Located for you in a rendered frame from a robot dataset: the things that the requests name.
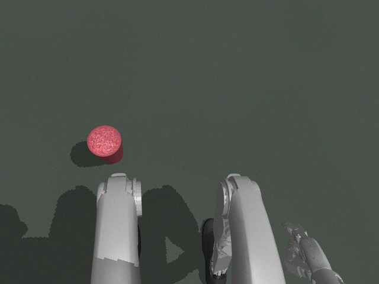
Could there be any right robot arm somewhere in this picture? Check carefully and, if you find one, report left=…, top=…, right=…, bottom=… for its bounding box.
left=311, top=269, right=344, bottom=284

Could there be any cup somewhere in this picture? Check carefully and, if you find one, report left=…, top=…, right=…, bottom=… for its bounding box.
left=87, top=125, right=123, bottom=163

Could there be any right robot foot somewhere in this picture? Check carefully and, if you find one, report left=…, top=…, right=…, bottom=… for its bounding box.
left=202, top=218, right=227, bottom=284

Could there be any right robot hand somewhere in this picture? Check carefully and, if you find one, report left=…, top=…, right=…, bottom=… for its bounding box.
left=282, top=221, right=332, bottom=280

